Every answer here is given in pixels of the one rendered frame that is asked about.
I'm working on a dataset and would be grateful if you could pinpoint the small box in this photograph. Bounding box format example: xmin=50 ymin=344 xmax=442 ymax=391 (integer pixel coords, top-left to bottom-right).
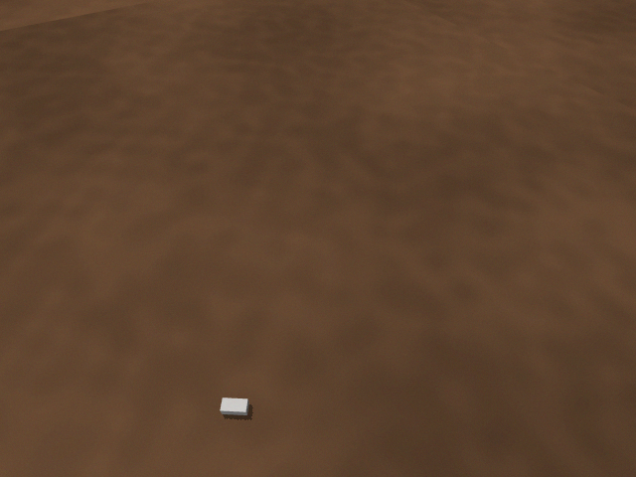
xmin=220 ymin=397 xmax=249 ymax=415

